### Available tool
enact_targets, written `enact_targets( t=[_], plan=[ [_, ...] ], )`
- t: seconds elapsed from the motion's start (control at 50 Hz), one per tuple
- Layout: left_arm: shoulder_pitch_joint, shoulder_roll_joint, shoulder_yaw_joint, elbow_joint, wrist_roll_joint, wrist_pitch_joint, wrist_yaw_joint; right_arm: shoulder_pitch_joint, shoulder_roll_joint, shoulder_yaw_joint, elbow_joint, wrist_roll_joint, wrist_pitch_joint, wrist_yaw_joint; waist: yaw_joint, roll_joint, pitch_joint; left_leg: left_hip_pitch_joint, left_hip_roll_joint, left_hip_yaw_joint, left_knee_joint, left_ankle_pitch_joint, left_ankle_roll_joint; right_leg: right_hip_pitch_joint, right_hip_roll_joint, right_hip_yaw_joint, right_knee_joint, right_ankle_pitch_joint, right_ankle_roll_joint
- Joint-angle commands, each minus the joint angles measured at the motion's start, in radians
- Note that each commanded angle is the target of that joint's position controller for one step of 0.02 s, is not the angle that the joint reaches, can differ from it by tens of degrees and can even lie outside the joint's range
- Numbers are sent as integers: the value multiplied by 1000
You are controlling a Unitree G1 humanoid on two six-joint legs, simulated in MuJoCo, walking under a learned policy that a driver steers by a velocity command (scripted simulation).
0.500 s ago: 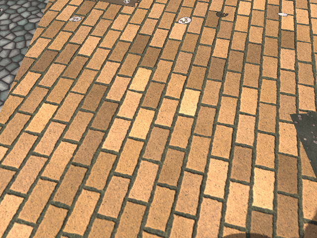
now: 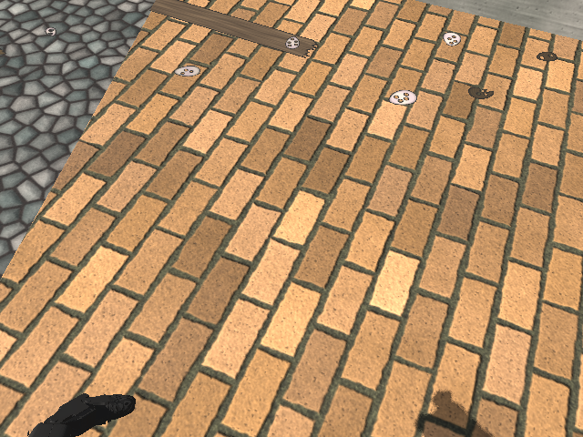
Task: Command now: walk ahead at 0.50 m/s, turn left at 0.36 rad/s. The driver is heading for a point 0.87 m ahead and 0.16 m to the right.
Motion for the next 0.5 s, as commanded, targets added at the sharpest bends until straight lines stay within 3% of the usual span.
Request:
enact_targets(
  t=[0.02,0.04,0.06,0.08,0.1,0.12,0.14,0.16,0.2,0.24,0.28,0.34,0.44,0.5],
  plan=[
    [20,129,45,-55,0,-29,-3,2,-135,-35,-38,-5,-4,-4,66,169,-30,-17,264,-187,11,403,110,165,13,-35,-50,-65,-58],
    [117,158,60,-31,10,-33,3,-1,-106,-24,-43,-9,-5,-1,113,152,-98,-33,211,-151,137,493,83,320,-2,-31,-61,-62,-95],
    [268,208,71,-16,21,-35,9,8,-66,-5,-61,-24,-6,0,172,55,-241,-148,149,-80,406,352,46,572,-153,132,-36,-71,-160],
    [367,289,97,37,20,-21,1,169,-3,13,-63,7,-18,2,116,-286,-346,-515,-5,29,740,-140,-33,885,-352,598,-132,-297,-339],
    [371,193,75,37,-13,-19,-8,137,-94,2,-45,16,-24,0,150,-190,-284,-659,45,-24,858,-212,-38,870,-365,725,-215,-563,-328],
    [318,139,59,28,-14,-14,-4,9,-144,-12,-64,15,-26,1,173,-88,-144,-701,85,-15,882,-122,-35,750,-325,578,-231,-563,-284],
    [261,127,50,18,1,-6,-2,-65,-135,-9,-83,3,-27,-1,155,-16,-80,-678,124,32,854,-52,-36,634,-281,459,-242,-456,-258],
    [230,109,42,22,6,-2,-2,-105,-123,-10,-97,-12,-32,2,138,-6,-24,-667,155,50,793,-2,-39,543,-247,381,-264,-346,-260],
    [216,83,31,29,13,-5,1,-84,-90,-8,-92,-10,-33,10,101,-58,-26,-582,194,72,708,50,-45,466,-193,277,-299,-205,-248],
    [233,98,33,45,0,-8,4,-85,-59,0,-92,-11,-30,12,95,-64,-28,-574,205,100,632,59,-58,443,-187,216,-326,-115,-266],
    [249,132,42,60,-6,-5,9,-151,-38,11,-116,-17,-30,13,108,-45,-10,-597,216,118,514,125,-74,436,-193,171,-354,-55,-278],
    [274,154,46,80,-12,5,15,-240,-21,21,-131,-15,-38,21,136,-38,1,-560,207,139,326,291,-82,431,-166,87,-368,-18,-255],
    [359,168,45,130,-22,24,17,-370,-28,22,-165,-1,-48,40,177,-35,31,-496,169,162,157,392,-71,479,-188,51,-338,1,-232],
    [373,184,51,150,-27,42,24,-379,-56,11,-180,-2,-60,51,146,-42,37,-441,150,153,89,306,-40,533,-221,96,-271,66,-211]
  ],
)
